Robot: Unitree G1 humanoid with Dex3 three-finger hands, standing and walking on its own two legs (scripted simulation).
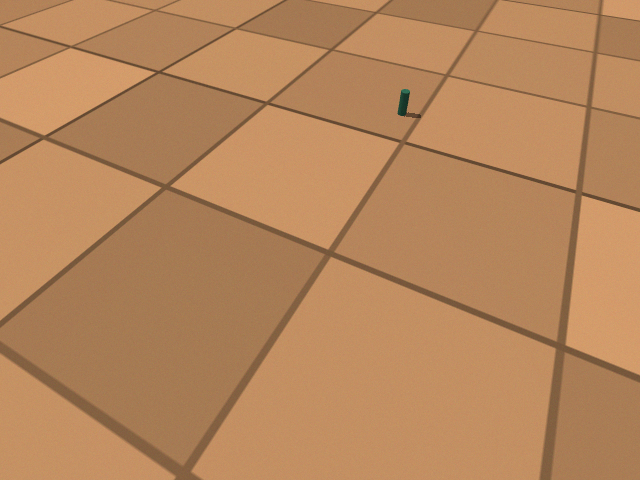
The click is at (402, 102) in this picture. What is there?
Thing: squat round
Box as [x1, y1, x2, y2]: [398, 89, 409, 115]
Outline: 407,89 401,90 398,107 398,114 400,115 405,114 409,90
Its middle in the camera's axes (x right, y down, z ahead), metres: +0.48 -0.80 +2.29
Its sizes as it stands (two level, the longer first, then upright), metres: 0.052 0.052 0.146
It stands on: the floor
